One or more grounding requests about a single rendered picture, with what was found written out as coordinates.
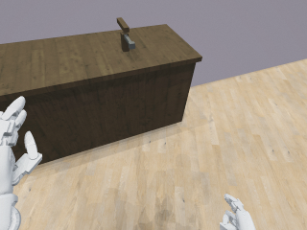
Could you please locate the tap lever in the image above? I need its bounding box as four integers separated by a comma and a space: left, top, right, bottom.
124, 34, 135, 50

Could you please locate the counter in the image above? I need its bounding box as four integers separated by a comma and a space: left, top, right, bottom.
0, 17, 202, 165

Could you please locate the robot right hand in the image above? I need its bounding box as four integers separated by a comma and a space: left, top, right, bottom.
220, 194, 256, 230

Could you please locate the robot left forearm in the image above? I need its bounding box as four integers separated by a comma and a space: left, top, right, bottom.
0, 194, 21, 230

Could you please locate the robot left hand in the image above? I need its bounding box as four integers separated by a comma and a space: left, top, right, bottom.
0, 96, 42, 195

